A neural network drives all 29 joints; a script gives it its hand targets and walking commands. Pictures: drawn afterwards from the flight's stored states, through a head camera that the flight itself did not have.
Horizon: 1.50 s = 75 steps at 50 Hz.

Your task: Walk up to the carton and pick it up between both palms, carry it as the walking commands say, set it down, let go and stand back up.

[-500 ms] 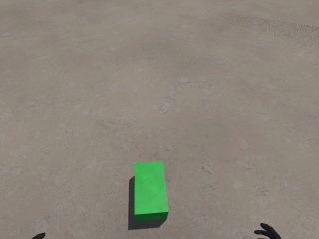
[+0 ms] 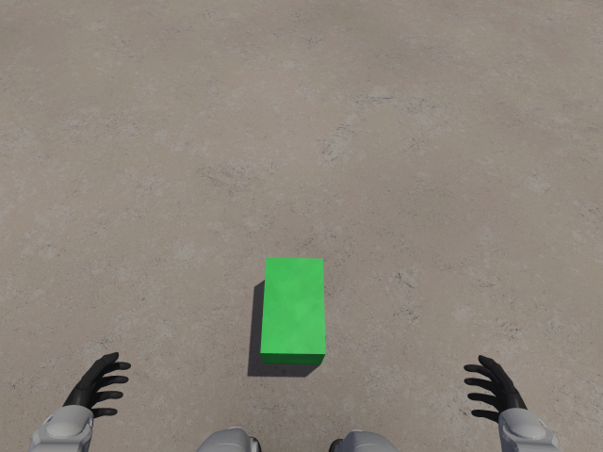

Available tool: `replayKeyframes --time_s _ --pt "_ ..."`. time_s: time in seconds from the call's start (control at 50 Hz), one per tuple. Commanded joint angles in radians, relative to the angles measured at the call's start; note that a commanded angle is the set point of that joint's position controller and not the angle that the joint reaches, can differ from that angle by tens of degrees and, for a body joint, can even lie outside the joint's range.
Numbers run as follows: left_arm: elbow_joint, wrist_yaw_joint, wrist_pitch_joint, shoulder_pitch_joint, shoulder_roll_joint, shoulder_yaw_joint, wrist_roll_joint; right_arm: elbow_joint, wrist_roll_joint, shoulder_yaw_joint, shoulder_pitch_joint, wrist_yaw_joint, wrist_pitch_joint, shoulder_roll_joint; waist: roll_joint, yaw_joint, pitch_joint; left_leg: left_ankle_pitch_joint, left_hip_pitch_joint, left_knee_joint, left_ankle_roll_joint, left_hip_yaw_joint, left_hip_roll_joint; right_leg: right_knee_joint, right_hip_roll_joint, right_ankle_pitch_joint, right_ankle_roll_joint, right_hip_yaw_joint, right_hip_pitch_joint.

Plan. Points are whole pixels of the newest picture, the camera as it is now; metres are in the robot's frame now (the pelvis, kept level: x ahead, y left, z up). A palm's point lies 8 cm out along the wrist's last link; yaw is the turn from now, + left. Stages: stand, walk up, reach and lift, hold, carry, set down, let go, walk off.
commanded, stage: reach and lift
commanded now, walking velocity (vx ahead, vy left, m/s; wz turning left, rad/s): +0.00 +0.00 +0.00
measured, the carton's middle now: (293, 310) +0.49 +0.00 -0.68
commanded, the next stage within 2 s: none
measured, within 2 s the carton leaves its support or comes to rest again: neither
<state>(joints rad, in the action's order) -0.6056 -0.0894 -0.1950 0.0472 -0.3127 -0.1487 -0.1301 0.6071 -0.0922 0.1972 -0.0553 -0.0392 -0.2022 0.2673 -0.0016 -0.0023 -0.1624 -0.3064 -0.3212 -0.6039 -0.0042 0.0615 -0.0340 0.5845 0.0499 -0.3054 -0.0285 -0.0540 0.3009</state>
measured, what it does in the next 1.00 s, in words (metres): lowers itself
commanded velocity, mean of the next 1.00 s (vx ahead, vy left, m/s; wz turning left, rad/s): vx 0.00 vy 0.00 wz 0.00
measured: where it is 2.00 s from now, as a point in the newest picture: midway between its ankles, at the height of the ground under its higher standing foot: outside the picture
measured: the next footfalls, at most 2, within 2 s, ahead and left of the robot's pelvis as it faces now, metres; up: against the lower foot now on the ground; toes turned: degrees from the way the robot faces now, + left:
none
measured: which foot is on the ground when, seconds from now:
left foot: down 0.00-1.00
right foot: down 0.00-1.00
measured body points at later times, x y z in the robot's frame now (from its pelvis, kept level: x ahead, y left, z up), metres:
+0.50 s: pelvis -0.04 +0.01 -0.05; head +0.13 +0.01 +0.36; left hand +0.30 +0.26 -0.15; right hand +0.27 -0.24 -0.15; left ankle +0.00 +0.12 -0.73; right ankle +0.00 -0.14 -0.73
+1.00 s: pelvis -0.07 +0.00 -0.09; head +0.22 +0.01 +0.25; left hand +0.43 +0.21 -0.20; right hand +0.42 -0.20 -0.20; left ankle +0.00 +0.12 -0.73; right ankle +0.00 -0.14 -0.73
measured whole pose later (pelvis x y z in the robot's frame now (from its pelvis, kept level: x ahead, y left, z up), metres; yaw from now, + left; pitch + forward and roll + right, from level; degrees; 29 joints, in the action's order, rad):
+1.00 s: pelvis -0.07 +0.00 -0.09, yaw +0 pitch +38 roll -1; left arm -0.89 0.01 -0.21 -1.05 -0.29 -0.25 -0.01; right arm 0.82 0.01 0.28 1.00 0.08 -0.21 0.21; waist 0.00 0.01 -0.05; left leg -0.28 -1.37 -1.00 0.00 -0.01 0.00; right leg 0.99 0.02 -0.29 -0.04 0.01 1.36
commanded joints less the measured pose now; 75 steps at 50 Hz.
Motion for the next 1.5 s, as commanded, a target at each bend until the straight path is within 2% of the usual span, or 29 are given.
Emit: replayKeyframes --time_s 0.0,0.04,0.16,0.22,0.26,0.28,0.3,0.32,0.34,0.38,0.4,0.42,0.44,0.46,0.5,0.54,0.58,0.6,0.8,0.86,1.08,1.18,1.22,1.3,1.34,1.38,1.4,1.44,1.48 --pt "0.12 -0.003 0.016 -0.063 -0.165 -0.055 -0.004 -0.105 0.011 0.043 0.02 0.013 0.013 0.114 0.034 0.023 0.282 0.232 0.036 0.007 0.022 -0.025 0.079 0.008 -0.096 0.284 -0.023 0.016 -0.07" --pt "0.138 -0.003 0.018 -0.126 -0.169 -0.053 0.005 -0.119 0.019 0.042 0.073 0.022 0.005 0.117 0.034 0.039 0.31 0.22 -0.004 -0.037 0.027 -0.034 0.071 0.047 -0.092 0.286 -0.029 0.031 -0.02" --pt "0.131 0.014 0.02 -0.271 -0.215 -0.064 0.036 -0.138 0.068 0.02 0.192 0.057 0.004 0.099 -0.045 0.042 0.465 0.385 -0.117 -0.168 0.031 -0.06 0.078 0.163 -0.084 0.451 -0.028 0.052 0.098" --pt "0.087 0.028 -0.001 -0.302 -0.197 -0.05 0.049 -0.116 0.077 0.021 0.232 0.063 -0.006 0.11 -0.085 0.04 0.52 0.43 -0.104 -0.203 0.041 -0.064 0.079 0.197 -0.091 0.419 -0.02 0.043 0.208" --pt "0.053 0.031 -0.012 -0.337 -0.188 -0.043 0.06 -0.113 0.095 -0.013 0.283 0.067 -0.01 0.092 -0.063 0.031 0.551 0.386 -0.11 -0.221 0.038 -0.061 0.076 0.198 -0.089 0.356 -0.021 0.047 0.264" --pt "0.045 0.03 -0.015 -0.399 -0.199 -0.055 0.065 -0.127 0.093 -0.024 0.369 0.067 -0.025 0.086 -0.034 0.002 0.529 0.28 -0.198 -0.231 0.029 -0.052 0.072 0.214 -0.088 0.263 -0.027 0.05 0.293" --pt "0.029 0.032 -0.023 -0.41 -0.186 -0.046 0.071 -0.111 0.095 -0.02 0.363 0.071 -0.037 0.082 -0.052 0.016 0.531 0.27 -0.206 -0.224 0.031 -0.05 0.075 0.221 -0.085 0.263 -0.028 0.038 0.291" --pt "0.03 0.036 -0.024 -0.415 -0.184 -0.057 0.074 -0.112 0.095 -0.022 0.376 0.076 -0.043 0.079 -0.051 0.006 0.563 0.319 -0.234 -0.23 0.029 -0.047 0.081 0.227 -0.09 0.315 -0.03 0.045 0.279" --pt "0.026 0.038 -0.029 -0.43 -0.17 -0.041 0.082 -0.099 0.094 -0.016 0.366 0.077 -0.046 0.088 -0.06 0.027 0.603 0.354 -0.206 -0.236 0.033 -0.053 0.082 0.235 -0.096 0.342 -0.023 0.036 0.277" --pt "0.028 0.048 -0.03 -0.503 -0.168 -0.031 0.094 -0.114 0.083 0.004 0.445 0.076 -0.038 0.114 -0.057 0.036 0.655 0.364 -0.17 -0.242 0.037 -0.074 0.075 0.254 -0.106 0.301 -0.023 0.018 0.352" --pt "0.04 0.055 -0.034 -0.56 -0.15 -0.022 0.105 -0.115 0.08 0.016 0.502 0.074 -0.037 0.129 -0.065 0.041 0.657 0.347 -0.162 -0.244 0.04 -0.082 0.067 0.262 -0.109 0.259 -0.017 0.006 0.405" --pt "0.03 0.062 -0.038 -0.578 -0.146 -0.041 0.107 -0.111 0.092 -0.005 0.534 0.069 -0.04 0.111 -0.061 0.013 0.658 0.323 -0.169 -0.243 0.037 -0.083 0.067 0.26 -0.103 0.217 -0.016 0.005 0.44" --pt "0.034 0.066 -0.037 -0.613 -0.14 -0.042 0.117 -0.12 0.094 0.004 0.583 0.07 -0.036 0.12 -0.048 0.021 0.673 0.316 -0.189 -0.25 0.038 -0.079 0.066 0.263 -0.101 0.211 -0.016 0.005 0.453" --pt "0.029 0.071 -0.044 -0.651 -0.15 -0.051 0.112 -0.107 0.095 -0.004 0.618 0.069 -0.043 0.119 -0.056 0.006 0.678 0.274 -0.214 -0.246 0.038 -0.079 0.066 0.271 -0.097 0.173 -0.016 0.0 0.47" --pt "0.016 0.077 -0.056 -0.719 -0.145 -0.05 0.118 -0.097 0.084 0.008 0.695 0.069 -0.05 0.128 -0.02 0.019 0.689 0.219 -0.255 -0.239 0.04 -0.073 0.063 0.271 -0.099 0.13 -0.019 -0.008 0.484" --pt "0.012 0.085 -0.067 -0.804 -0.152 -0.055 0.124 -0.067 0.08 0.024 0.76 0.072 -0.064 0.136 -0.034 0.034 0.709 0.163 -0.271 -0.238 0.042 -0.067 0.066 0.278 -0.1 0.081 -0.018 -0.019 0.506" --pt "0.026 0.091 -0.075 -0.883 -0.156 -0.062 0.134 -0.076 0.095 0.02 0.845 0.073 -0.067 0.133 -0.04 0.023 0.767 0.162 -0.264 -0.243 0.038 -0.069 0.068 0.284 -0.099 0.067 -0.017 -0.018 0.52" --pt "0.011 0.097 -0.078 -0.926 -0.147 -0.05 0.149 -0.053 0.101 0.022 0.88 0.075 -0.065 0.139 -0.045 0.041 0.78 0.157 -0.269 -0.249 0.041 -0.068 0.066 0.284 -0.096 0.066 -0.013 -0.022 0.542" --pt "-0.112 0.113 -0.037 -1.188 -0.123 -0.086 0.149 0.075 0.102 0.07 1.135 0.092 -0.019 0.116 -0.036 0.042 0.979 0.259 -0.391 -0.307 0.044 -0.046 0.086 0.329 -0.113 0.182 -0.025 -0.027 0.625" --pt "-0.144 0.107 -0.011 -1.253 -0.12 -0.108 0.133 0.073 0.101 0.078 1.208 0.105 0.002 0.089 -0.034 0.015 1.031 0.276 -0.439 -0.315 0.04 -0.032 0.099 0.338 -0.116 0.211 -0.029 -0.016 0.612" --pt "-0.173 0.107 0.054 -1.556 -0.126 -0.158 0.099 0.057 0.062 0.133 1.508 0.144 0.05 0.06 0.001 0.003 1.253 0.401 -0.485 -0.372 0.023 -0.031 0.116 0.388 -0.131 0.346 -0.041 -0.002 0.59" --pt "-0.22 0.104 0.081 -1.578 -0.088 -0.196 0.056 0.118 0.035 0.154 1.52 0.144 0.063 0.0 0.006 -0.015 1.317 0.516 -0.52 -0.392 0.019 -0.04 0.124 0.412 -0.138 0.48 -0.044 0.016 0.568" --pt "-0.165 0.109 0.089 -1.588 -0.078 -0.209 0.039 0.09 0.018 0.182 1.518 0.149 0.075 0.007 -0.018 -0.006 1.435 0.611 -0.447 -0.413 0.024 -0.05 0.128 0.427 -0.145 0.559 -0.04 0.018 0.549" --pt "-0.117 0.113 0.084 -1.573 -0.042 -0.21 0.027 0.082 -0.02 0.223 1.476 0.147 0.085 0.021 -0.066 0.034 1.509 0.759 -0.247 -0.454 0.032 -0.084 0.119 0.417 -0.151 0.562 -0.035 -0.005 0.683" --pt "-0.077 0.117 0.081 -1.561 -0.038 -0.203 0.036 0.022 -0.017 0.22 1.485 0.143 0.094 0.033 -0.053 0.044 1.597 0.806 -0.191 -0.474 0.034 -0.095 0.115 0.428 -0.153 0.595 -0.033 -0.012 0.665" --pt "-0.012 0.124 0.072 -1.595 -0.049 -0.188 0.04 -0.027 -0.002 0.208 1.517 0.144 0.091 0.044 -0.081 0.05 1.669 0.802 -0.131 -0.503 0.042 -0.098 0.114 0.452 -0.153 0.581 -0.029 -0.021 0.665" --pt "-0.005 0.129 0.07 -1.597 -0.056 -0.188 0.043 -0.044 0.011 0.187 1.534 0.146 0.091 0.038 -0.078 0.035 1.675 0.791 -0.144 -0.527 0.039 -0.097 0.112 0.475 -0.148 0.567 -0.027 -0.018 0.678" --pt "-0.034 0.133 0.055 -1.634 -0.073 -0.171 0.057 -0.029 0.035 0.161 1.594 0.143 0.079 0.038 -0.055 0.038 1.643 0.609 -0.245 -0.547 0.042 -0.081 0.121 0.518 -0.144 0.473 -0.033 -0.029 0.642" --pt "-0.011 0.138 0.057 -1.677 -0.089 -0.163 0.08 -0.067 0.062 0.131 1.645 0.151 0.075 0.028 -0.01 0.037 1.69 0.547 -0.329 -0.6 0.038 -0.066 0.138 0.578 -0.141 0.483 -0.042 -0.023 0.556"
